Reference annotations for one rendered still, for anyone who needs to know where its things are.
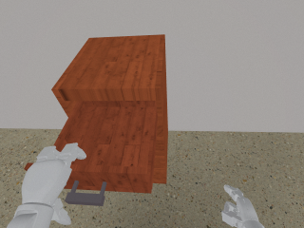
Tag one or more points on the handle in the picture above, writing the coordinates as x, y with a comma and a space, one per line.
73, 197

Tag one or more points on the left robot forearm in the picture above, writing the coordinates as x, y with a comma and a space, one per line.
32, 215

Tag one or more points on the cabinet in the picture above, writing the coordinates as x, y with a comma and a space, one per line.
121, 68

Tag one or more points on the robot left hand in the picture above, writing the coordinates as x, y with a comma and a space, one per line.
47, 177

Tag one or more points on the drawer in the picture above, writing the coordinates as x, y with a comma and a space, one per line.
119, 140

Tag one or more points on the robot right hand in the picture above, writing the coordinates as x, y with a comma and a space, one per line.
235, 215

